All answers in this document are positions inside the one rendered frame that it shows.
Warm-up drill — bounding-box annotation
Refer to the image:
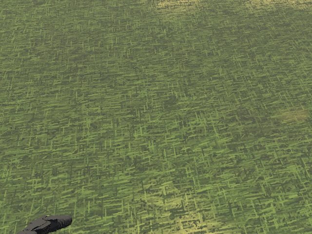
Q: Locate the left robot hand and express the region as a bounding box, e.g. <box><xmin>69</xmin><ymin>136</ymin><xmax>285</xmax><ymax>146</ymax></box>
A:
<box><xmin>17</xmin><ymin>215</ymin><xmax>72</xmax><ymax>234</ymax></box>

